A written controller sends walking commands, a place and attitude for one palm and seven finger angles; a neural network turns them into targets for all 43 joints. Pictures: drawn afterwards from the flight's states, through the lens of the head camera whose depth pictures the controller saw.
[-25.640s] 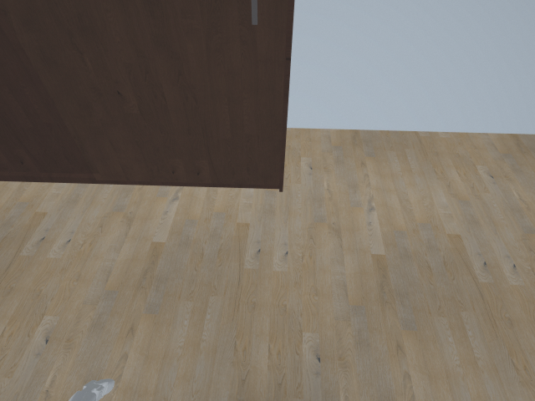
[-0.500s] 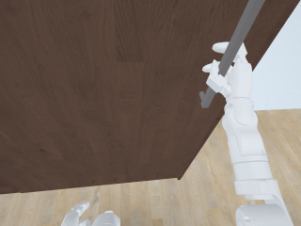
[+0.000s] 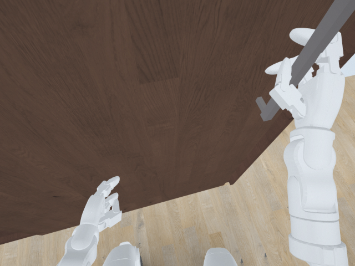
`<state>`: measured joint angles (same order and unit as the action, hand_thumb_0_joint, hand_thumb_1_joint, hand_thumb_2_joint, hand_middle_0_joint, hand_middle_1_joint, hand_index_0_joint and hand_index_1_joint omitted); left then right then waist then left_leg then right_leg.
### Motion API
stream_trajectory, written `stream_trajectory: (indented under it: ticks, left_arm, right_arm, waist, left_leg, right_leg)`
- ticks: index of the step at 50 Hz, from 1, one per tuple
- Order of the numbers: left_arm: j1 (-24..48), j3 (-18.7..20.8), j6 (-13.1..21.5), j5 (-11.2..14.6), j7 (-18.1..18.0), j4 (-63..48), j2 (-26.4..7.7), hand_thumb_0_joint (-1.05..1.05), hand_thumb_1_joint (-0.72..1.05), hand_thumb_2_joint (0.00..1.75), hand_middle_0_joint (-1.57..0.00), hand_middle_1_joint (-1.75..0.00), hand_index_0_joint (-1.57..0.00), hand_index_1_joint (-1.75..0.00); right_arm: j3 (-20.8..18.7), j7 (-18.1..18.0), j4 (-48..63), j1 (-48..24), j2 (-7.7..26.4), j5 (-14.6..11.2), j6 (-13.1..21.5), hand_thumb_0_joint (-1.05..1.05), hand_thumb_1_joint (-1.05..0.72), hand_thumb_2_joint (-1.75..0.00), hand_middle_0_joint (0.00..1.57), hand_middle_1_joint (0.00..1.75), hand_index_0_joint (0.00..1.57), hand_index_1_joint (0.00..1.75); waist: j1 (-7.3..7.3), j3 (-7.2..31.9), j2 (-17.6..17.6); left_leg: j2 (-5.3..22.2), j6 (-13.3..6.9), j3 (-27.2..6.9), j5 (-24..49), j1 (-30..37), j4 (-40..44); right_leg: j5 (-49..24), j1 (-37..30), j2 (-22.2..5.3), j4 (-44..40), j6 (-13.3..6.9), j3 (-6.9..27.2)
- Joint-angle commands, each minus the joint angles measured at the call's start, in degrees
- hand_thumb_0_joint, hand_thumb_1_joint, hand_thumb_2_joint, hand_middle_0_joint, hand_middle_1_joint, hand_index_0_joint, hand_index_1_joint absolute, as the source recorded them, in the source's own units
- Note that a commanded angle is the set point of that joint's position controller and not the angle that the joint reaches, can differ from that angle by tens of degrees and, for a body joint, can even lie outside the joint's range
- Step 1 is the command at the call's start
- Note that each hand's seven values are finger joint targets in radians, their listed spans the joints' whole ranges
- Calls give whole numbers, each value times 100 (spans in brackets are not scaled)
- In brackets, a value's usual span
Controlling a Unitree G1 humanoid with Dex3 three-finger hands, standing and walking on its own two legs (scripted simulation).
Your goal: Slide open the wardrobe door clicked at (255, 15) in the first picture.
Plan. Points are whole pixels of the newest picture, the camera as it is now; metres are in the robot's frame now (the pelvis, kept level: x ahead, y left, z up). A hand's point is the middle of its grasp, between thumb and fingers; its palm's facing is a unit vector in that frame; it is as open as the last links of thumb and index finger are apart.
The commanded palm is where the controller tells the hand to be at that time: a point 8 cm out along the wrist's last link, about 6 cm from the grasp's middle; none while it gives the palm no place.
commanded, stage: step sideways, sliding the door along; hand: right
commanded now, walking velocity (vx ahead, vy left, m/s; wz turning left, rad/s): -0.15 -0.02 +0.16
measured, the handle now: (300, 50) +0.39 -0.23 +0.23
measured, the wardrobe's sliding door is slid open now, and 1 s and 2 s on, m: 0.05 0.30 0.43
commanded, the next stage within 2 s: none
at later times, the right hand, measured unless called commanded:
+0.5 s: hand (211, 105) +0.32 -0.08 +0.20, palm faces +0.11 +0.99 +0.05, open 6.5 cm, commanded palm +0.29 -0.07 +0.19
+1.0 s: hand (128, 131) +0.30 +0.04 +0.19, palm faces -0.10 +0.99 -0.05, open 7.1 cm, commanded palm +0.28 +0.01 +0.19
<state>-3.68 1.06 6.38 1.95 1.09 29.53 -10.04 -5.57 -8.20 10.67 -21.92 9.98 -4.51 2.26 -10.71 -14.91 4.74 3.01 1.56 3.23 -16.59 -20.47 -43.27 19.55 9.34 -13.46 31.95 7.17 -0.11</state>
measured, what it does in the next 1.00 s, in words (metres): steps to the left: left foot, then right foot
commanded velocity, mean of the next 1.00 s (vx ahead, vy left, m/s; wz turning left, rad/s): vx -0.10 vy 0.24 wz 0.12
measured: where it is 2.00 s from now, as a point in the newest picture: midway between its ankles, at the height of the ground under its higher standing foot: outside the picture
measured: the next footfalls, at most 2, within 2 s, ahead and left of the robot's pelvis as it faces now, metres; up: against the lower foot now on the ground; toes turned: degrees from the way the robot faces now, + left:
left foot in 0.02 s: +0.07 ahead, +0.17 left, +0.00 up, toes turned +5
right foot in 0.22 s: +0.04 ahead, -0.10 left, +0.00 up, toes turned -6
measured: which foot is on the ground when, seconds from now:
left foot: up 0.00-0.00, down 0.02-0.22, up 0.24-0.64, down 0.66-0.92, up 0.94-1.00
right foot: down 0.00-0.06, up 0.08-0.20, down 0.22-0.68, up 0.70-0.90, down 0.92-1.00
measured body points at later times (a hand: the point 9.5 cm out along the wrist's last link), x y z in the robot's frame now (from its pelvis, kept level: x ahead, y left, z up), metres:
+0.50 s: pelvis +0.04 +0.04 +0.02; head +0.13 +0.02 +0.45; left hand +0.25 +0.22 -0.07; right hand +0.31 -0.14 +0.20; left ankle +0.04 +0.17 -0.65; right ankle +0.00 -0.09 -0.73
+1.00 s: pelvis -0.03 +0.11 +0.00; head +0.04 +0.10 +0.44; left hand +0.16 +0.35 -0.08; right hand +0.30 -0.02 +0.20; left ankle +0.00 +0.22 -0.68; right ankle -0.02 +0.01 -0.73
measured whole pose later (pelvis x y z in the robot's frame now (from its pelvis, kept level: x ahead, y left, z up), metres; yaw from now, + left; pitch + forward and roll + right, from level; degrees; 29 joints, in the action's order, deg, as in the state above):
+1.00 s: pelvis -0.03 +0.11 +0.00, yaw +6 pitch -1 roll +0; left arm -3.5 2.5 2.0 -0.2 0.3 32.1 -10.3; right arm 2.5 -6.6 21.5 -8.4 10.1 -2.7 5.4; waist 0.1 -10.4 -1.4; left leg -2.2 -0.3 0.2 -22.2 -30.8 -58.9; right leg 19.0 14.9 -2.7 35.4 -1.8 -7.2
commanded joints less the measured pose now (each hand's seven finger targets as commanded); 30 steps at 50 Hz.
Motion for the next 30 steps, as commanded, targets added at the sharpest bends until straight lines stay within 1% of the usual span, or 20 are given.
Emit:
stream_trajectory:
  ticks: [1,2,3,4,5,6,7,8,9,10,11,12,13,14,17,18,22,26,28,30]
  left_arm:
    - [215,235,488,66,-102,-705,-635,0,90,90,-20,-30,-20,-30]
    - [294,187,498,2,-170,-648,-507,0,90,90,-20,-30,-20,-30]
    - [261,221,498,8,-210,-577,-562,0,90,90,-20,-30,-20,-30]
    - [182,226,518,16,-229,-622,-501,0,90,90,-20,-30,-20,-30]
    - [180,156,604,-2,-218,-602,-467,0,90,90,-20,-30,-20,-30]
    - [248,99,667,10,-208,-538,-422,0,90,90,-20,-30,-20,-30]
    - [203,96,665,-9,-194,-433,-443,0,90,90,-20,-30,-20,-30]
    - [264,139,644,-23,-175,-459,-478,0,90,90,-20,-30,-20,-30]
    - [189,217,572,-35,-121,-450,-484,0,90,90,-20,-30,-20,-30]
    - [247,434,556,-63,-67,-638,-810,0,90,90,-20,-30,-20,-30]
    - [191,507,500,2,77,-821,-894,0,90,90,-20,-30,-20,-30]
    - [186,544,506,9,137,-910,-970,0,90,90,-20,-30,-20,-30]
    - [235,484,544,-32,132,-940,-843,0,90,90,-20,-30,-20,-30]
    - [168,392,552,-40,152,-833,-755,0,90,90,-20,-30,-20,-30]
    - [9,362,489,-43,201,-786,-816,0,90,90,-20,-30,-20,-30]
    - [37,377,493,-63,180,-809,-850,0,90,90,-20,-30,-20,-30]
    - [56,218,467,-122,164,-882,-704,0,90,90,-20,-30,-20,-30]
    - [170,114,449,-138,113,-935,-611,0,90,90,-20,-30,-20,-30]
    - [292,118,466,-143,75,-914,-603,0,90,90,-20,-30,-20,-30]
    - [390,69,457,-121,75,-916,-559,0,90,90,-20,-30,-20,-30]
  right_arm:
    - [1777,525,2446,-2049,-243,246,808,0,-90,-90,45,140,45,140]
    - [1673,483,2542,-1846,-14,320,802,0,-90,-90,45,140,45,140]
    - [1419,392,2652,-1407,132,327,755,0,-90,-90,45,140,45,140]
    - [1493,355,3118,-1232,57,269,829,0,-90,-90,45,140,45,140]
    - [1710,347,3651,-1201,-181,244,943,0,-90,-90,45,140,45,140]
    - [1790,297,3879,-1159,-317,234,1050,0,-90,-90,45,140,45,140]
    - [1964,276,3891,-1077,-530,254,1130,0,-90,-90,45,140,45,140]
    - [2024,248,4110,-1170,-503,263,1208,0,-90,-90,45,140,45,140]
    - [2315,301,3927,-912,-796,264,1281,0,-90,-90,45,140,45,140]
    - [2361,375,3972,-727,-848,212,1332,0,-90,-90,45,140,45,140]
    - [2561,472,3762,-529,-990,232,1327,0,-90,-90,45,140,45,140]
    - [2530,517,3945,-856,-893,342,1336,0,-90,-90,45,140,45,140]
    - [2498,518,4326,-999,-883,267,1394,0,-90,-90,45,140,45,140]
    - [2593,519,4138,-777,-949,310,1353,0,-90,-90,45,140,45,140]
    - [2590,508,3837,-336,-953,316,1122,0,-90,-90,45,140,45,140]
    - [2485,497,3975,-455,-807,336,1111,0,-90,-90,45,140,45,140]
    - [2375,520,3833,39,-707,367,999,0,-90,-90,45,140,45,140]
    - [2397,491,3809,296,-660,340,932,0,-90,-90,45,140,45,140]
    - [2242,439,3834,400,-491,319,920,0,-90,-90,45,140,45,140]
    - [2215,408,3894,477,-466,294,947,0,-90,-90,45,140,45,140]
  waist:
    - [1221,2890,46]
    - [1261,2868,-999]
    - [1066,3122,-1886]
    - [920,3146,-2329]
    - [1033,3238,-2164]
    - [1105,3264,-1905]
    - [1216,3317,-1784]
    - [1293,3427,-1237]
    - [1343,3533,-1088]
    - [1226,3644,-81]
    - [1123,3939,176]
    - [1206,3610,-24]
    - [1261,3422,509]
    - [1284,3120,494]
    - [1256,2893,482]
    - [1217,2883,567]
    - [1158,2777,950]
    - [1191,2680,1039]
    - [1211,2595,1115]
    - [1163,2542,937]
  left_leg:
    - [10,12,131,3869,1505,1837]
    - [905,-320,-901,6125,2148,1615]
    - [1537,-842,-1979,7887,2785,1252]
    - [1789,-946,-2060,7953,2819,1064]
    - [1757,-1016,-1892,7774,3019,920]
    - [1686,-1026,-1718,7555,3048,768]
    - [1474,-941,-1352,7117,2912,560]
    - [1174,-788,-1084,6423,2437,192]
    - [793,-496,-592,5033,1652,-237]
    - [60,-84,-164,1903,86,-1010]
    - [-34,-142,-343,-1332,-413,-1896]
    - [-149,-155,-369,-1509,-835,-2587]
    - [-31,-146,-418,-1737,-1259,-2840]
    - [52,-138,-368,-1530,-1548,-3056]
    - [25,-59,-86,-1072,-1858,-2836]
    - [31,-48,-88,-974,-1747,-2483]
    - [-110,-8,127,-447,-1126,-1551]
    - [-209,-36,137,-212,-626,-410]
    - [-231,-36,85,-28,-246,150]
    - [-278,-30,142,574,434,891]
  right_leg:
    - [-3222,-837,361,1330,-701,-765]
    - [-1058,407,879,1911,-492,-743]
    - [1316,1518,1333,2687,-434,-302]
    - [1964,1731,1243,3242,-596,107]
    - [1890,1906,1256,3179,-656,275]
    - [1693,1885,1202,2578,-698,239]
    - [1129,1539,1151,1496,-691,152]
    - [79,783,1178,339,-660,-141]
    - [-1921,-392,895,-576,-674,-238]
    - [-4790,-1695,-401,-585,-1206,912]
    - [-5876,-1951,-1176,-502,-1725,1342]
    - [-5406,-1843,-1220,-491,-1832,1219]
    - [-5711,-1870,-1328,-489,-1954,1439]
    - [-5907,-2062,-1141,-408,-1843,987]
    - [-5990,-2357,-919,-435,-1563,404]
    - [-5992,-2395,-900,-470,-1532,267]
    - [-5998,-2204,-803,-710,-1289,-287]
    - [-5972,-2129,-872,-636,-1195,-418]
    - [-5598,-1850,-931,-508,-1154,-463]
    - [-4936,-1355,-865,-120,-1061,-448]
